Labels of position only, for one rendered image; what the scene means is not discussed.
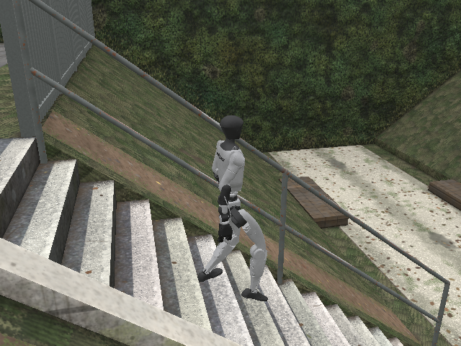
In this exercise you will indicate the stairs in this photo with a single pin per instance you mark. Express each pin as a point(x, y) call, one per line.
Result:
point(45, 208)

